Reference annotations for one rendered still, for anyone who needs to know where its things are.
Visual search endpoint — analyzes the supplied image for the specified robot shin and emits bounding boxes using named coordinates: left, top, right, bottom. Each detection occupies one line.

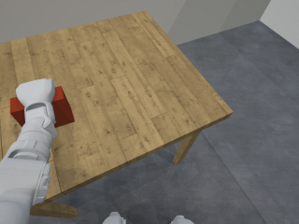
left=173, top=216, right=185, bottom=221
left=109, top=212, right=120, bottom=217

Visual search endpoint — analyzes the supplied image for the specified left robot upper arm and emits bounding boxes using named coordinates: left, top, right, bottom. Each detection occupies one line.
left=0, top=158, right=51, bottom=224

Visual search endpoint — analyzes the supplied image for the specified robot left shin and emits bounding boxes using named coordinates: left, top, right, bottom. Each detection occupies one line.
left=109, top=212, right=120, bottom=217

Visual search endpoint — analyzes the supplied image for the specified robot left forearm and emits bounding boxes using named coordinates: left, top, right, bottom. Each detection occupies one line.
left=0, top=100, right=57, bottom=168

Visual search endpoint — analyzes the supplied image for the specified robot right shin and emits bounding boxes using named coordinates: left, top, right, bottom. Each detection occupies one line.
left=173, top=216, right=185, bottom=221

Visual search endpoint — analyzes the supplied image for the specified left robot hand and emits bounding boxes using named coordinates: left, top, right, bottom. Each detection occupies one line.
left=16, top=78, right=56, bottom=124

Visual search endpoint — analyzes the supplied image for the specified table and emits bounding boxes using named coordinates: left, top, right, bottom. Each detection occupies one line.
left=0, top=10, right=234, bottom=219

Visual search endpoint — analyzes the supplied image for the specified sponge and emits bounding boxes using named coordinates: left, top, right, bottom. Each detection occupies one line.
left=9, top=86, right=75, bottom=128

